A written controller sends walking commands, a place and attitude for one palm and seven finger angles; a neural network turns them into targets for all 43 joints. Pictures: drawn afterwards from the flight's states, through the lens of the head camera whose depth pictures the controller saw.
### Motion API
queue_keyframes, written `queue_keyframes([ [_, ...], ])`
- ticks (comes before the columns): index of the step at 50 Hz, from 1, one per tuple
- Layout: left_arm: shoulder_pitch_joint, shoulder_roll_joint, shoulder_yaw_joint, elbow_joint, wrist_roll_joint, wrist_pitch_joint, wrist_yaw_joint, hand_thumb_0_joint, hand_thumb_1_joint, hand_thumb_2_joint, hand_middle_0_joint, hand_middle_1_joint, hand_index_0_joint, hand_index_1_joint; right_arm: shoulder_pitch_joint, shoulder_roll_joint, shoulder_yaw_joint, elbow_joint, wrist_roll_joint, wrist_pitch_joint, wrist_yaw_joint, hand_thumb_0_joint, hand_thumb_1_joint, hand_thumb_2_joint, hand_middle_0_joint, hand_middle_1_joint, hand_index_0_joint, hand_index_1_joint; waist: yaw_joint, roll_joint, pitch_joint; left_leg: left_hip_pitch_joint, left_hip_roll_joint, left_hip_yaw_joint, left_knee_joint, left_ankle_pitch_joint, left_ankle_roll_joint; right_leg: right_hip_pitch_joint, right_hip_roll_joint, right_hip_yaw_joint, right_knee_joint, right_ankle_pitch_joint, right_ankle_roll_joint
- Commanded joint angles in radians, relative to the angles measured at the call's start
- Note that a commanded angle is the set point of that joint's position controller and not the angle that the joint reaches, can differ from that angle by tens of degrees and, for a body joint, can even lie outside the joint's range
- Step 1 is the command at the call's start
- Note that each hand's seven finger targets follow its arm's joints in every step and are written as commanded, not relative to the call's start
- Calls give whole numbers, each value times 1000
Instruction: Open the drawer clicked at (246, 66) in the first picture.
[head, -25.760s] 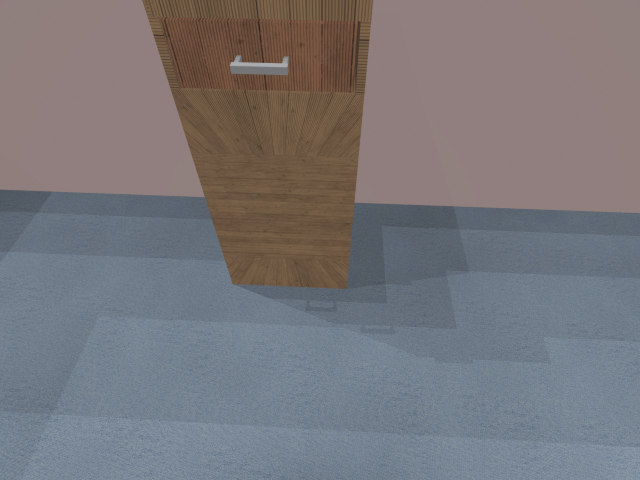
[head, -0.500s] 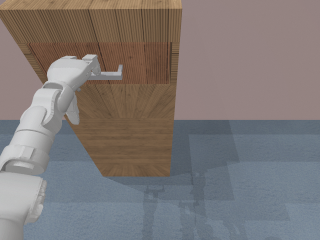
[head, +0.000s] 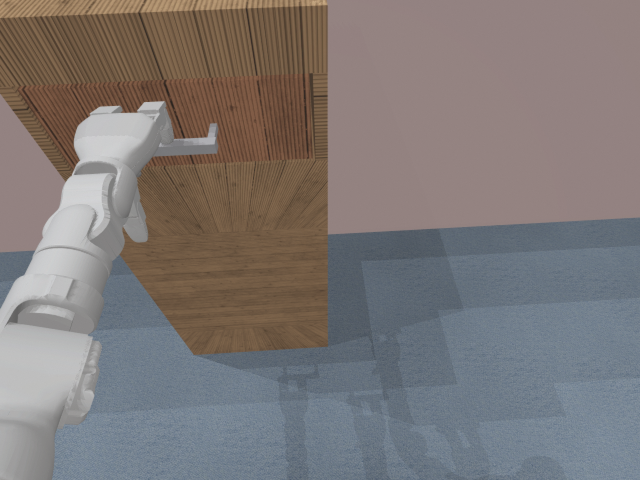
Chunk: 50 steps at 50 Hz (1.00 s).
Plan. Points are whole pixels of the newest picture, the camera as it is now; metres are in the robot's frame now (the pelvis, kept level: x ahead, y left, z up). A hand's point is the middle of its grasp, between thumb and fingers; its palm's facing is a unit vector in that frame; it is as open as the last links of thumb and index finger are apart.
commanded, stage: lower the fingers behind the handle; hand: left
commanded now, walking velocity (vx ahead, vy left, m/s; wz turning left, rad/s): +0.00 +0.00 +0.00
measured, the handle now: (177, 139) +0.54 +0.23 +0.12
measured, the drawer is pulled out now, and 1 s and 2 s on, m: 0.00 0.00 0.00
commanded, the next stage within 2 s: lift the fingers back up to retry in 0.22 s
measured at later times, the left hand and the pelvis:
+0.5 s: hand (136, 172) +0.46 +0.26 +0.13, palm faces +0.00 +0.03 -1.00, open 13.8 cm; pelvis +0.01 +0.00 +0.00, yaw +0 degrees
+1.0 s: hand (122, 129) +0.48 +0.25 +0.19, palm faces +0.04 +0.01 -1.00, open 13.9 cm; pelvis +0.04 +0.01 +0.01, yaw +0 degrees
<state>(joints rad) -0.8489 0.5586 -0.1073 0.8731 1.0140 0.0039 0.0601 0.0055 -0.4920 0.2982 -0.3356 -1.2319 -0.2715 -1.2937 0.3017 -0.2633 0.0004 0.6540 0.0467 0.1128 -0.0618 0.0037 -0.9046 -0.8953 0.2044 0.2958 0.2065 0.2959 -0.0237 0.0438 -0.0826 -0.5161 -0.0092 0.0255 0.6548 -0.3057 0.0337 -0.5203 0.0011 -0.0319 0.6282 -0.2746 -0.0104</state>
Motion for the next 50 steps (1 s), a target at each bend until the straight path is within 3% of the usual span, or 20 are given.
queue_keyframes([
  [1, -302, 144, 23, -115, 3, -40, -15, 0, -500, 300, -300, -1200, -300, -1200, 20, -143, -59, -106, -4, -36, -13, 0, -900, -900, 200, 300, 200, 300, -35, -68, -235, 113, -4, -14, -90, 90, 16, 92, 23, 23, -95, 50, -21],
  [3, -290, 157, 34, -110, 3, -47, -9, 0, -500, 300, -300, -1200, -300, -1200, 24, -145, -60, -104, -3, -37, -13, 0, -900, -900, 200, 300, 200, 300, -33, -77, -232, 98, -3, -14, -89, 86, 16, 99, 22, 25, -94, 49, -20],
  [6, -279, 127, 14, -127, -4, -46, -2, 0, -500, 300, -300, -1200, -300, -1200, 28, -145, -64, -102, -1, -41, -9, 0, -900, -900, 200, 300, 200, 300, -32, -55, -221, 110, -5, -12, -90, 96, 16, 86, 24, 23, -98, 55, -22],
  [7, -294, 166, 48, -148, -2, -52, 2, 0, -500, 300, -300, -1200, -300, -1200, 29, -151, -67, -98, -2, -40, -10, 0, -900, -900, 200, 300, 200, 300, -33, -65, -244, 112, -4, -12, -86, 111, 16, 106, 24, 27, -97, 67, -22],
  [11, -289, 152, 30, -126, -1, -35, 9, 0, -500, 300, -300, -1200, -300, -1200, 33, -149, -65, -93, 1, -42, -9, 0, -900, -900, 200, 300, 200, 300, -34, -60, -225, 104, -6, -9, -89, 104, 16, 97, 24, 26, -100, 64, -20],
  [12, -291, 183, 55, -131, 1, -36, 10, 0, -500, 300, -300, -1200, -300, -1200, 31, -154, -66, -92, 2, -40, -10, 0, -900, -900, 200, 300, 200, 300, -32, -62, -231, 105, -4, -11, -91, 113, 16, 106, 25, 25, -100, 68, -22],
  [13, -305, 148, 18, -133, 2, -31, 10, 0, -500, 300, -300, -1200, -300, -1200, 28, -148, -64, -93, 3, -41, -10, 0, -900, -900, 200, 300, 200, 300, -42, -53, -228, 112, -5, -10, -90, 109, 16, 92, 24, 26, -99, 66, -20],
  [16, -282, 158, 31, -112, 4, -19, 10, 0, -500, 300, -300, -1200, -300, -1200, 29, -150, -62, -90, 4, -40, -8, 0, -900, -900, 200, 300, 200, 300, -36, -52, -211, 112, -5, -10, -93, 114, 14, 83, 26, 19, -99, 67, -22],
  [22, -367, 216, 78, -247, -8, -31, 8, 0, -500, 300, -300, -1200, -300, -1200, 6, -143, -66, -103, -2, -41, -11, 0, -900, -900, 200, 300, 200, 300, -22, 2, -335, 193, -7, -16, -90, 211, 17, 160, 27, 23, -91, 146, -26],
  [25, -388, 210, 73, -275, -26, -34, -2, 0, -500, 300, -300, -1200, -300, -1200, -5, -139, -62, -107, 2, -42, -13, 0, -900, -900, 200, 300, 200, 300, -26, -23, -325, 206, -8, -19, -94, 233, 18, 172, 27, 20, -95, 174, -21],
  [27, -400, 252, 107, -303, -33, -44, -7, 0, -500, 300, -300, -1200, -300, -1200, -14, -144, -61, -110, 2, -41, -16, 0, -900, -900, 200, 300, 200, 300, -20, -20, -330, 215, -7, -22, -100, 254, 18, 194, 27, 20, -100, 186, -23],
  [29, -424, 245, 101, -305, -34, -44, -8, 0, -500, 300, -300, -1200, -300, -1200, -17, -138, -58, -106, 3, -45, -17, 0, -900, -900, 200, 300, 200, 300, -25, -30, -312, 225, -8, -26, -103, 255, 20, 184, 27, 17, -103, 188, -22],
  [32, -410, 316, 166, -384, -37, -58, -6, 0, -500, 300, -300, -1200, -300, -1200, -29, -140, -61, -115, 0, -45, -16, 0, -900, -900, 200, 300, 200, 300, 6, 15, -378, 269, -8, -28, -105, 349, 15, 233, 31, 16, -97, 245, -29],
  [34, -430, 257, 120, -425, -45, -53, -5, 0, -500, 300, -300, -1200, -300, -1200, -35, -129, -61, -112, 1, -47, -9, 0, -900, -900, 200, 300, 200, 300, -2, 48, -382, 308, -4, -29, -103, 397, 11, 215, 32, 11, -97, 266, -29],
  [37, -393, 333, 190, -422, -48, -21, -4, 0, -500, 300, -300, -1200, -300, -1200, -47, -140, -59, -109, 2, -41, -2, 0, -900, -900, 200, 300, 200, 300, 24, 26, -396, 303, -1, -32, -114, 459, 4, 271, 34, 10, -102, 305, -32],
  [39, -393, 278, 144, -455, -56, 8, -14, 0, -500, 300, -300, -1200, -300, -1200, -66, -133, -57, -114, 6, -41, 6, 0, -900, -900, 200, 300, 200, 300, 21, 41, -397, 327, 2, -28, -117, 499, 3, 272, 32, 6, -105, 329, -29],
  [42, -337, 309, 168, -438, -63, 60, -44, 0, -500, 300, -300, -1200, -300, -1200, -85, -147, -53, -116, 10, -29, 12, 0, -900, -900, 200, 300, 200, 300, 34, 7, -387, 321, 6, -26, -132, 547, -1, 318, 29, 5, -118, 363, -29],
  [44, -326, 274, 127, -439, -65, 93, -72, 0, -500, 300, -300, -1200, -300, -1200, -108, -143, -47, -123, 16, -24, 14, 0, -900, -900, 200, 300, 200, 300, 29, 1, -352, 323, 6, -23, -140, 523, 3, 310, 25, 7, -126, 355, -25],
  [47, -305, 289, 126, -474, -65, 114, -118, 0, -500, 300, -300, -1200, -300, -1200, -126, -154, -44, -136, 20, -16, 11, 0, -900, -900, 200, 300, 200, 300, 31, -32, -360, 326, 4, -27, -149, 530, 7, 346, 23, 10, -136, 369, -26],
  [50, -268, 210, 55, -460, -77, 121, -168, 0, -500, 300, -300, -1200, -300, -1200, -133, -151, -38, -140, 26, -9, 8, 0, -900, -900, 200, 300, 200, 300, 8, -60, -283, 330, 4, -26, -155, 479, 11, 289, 22, 3, -151, 337, -19],
])
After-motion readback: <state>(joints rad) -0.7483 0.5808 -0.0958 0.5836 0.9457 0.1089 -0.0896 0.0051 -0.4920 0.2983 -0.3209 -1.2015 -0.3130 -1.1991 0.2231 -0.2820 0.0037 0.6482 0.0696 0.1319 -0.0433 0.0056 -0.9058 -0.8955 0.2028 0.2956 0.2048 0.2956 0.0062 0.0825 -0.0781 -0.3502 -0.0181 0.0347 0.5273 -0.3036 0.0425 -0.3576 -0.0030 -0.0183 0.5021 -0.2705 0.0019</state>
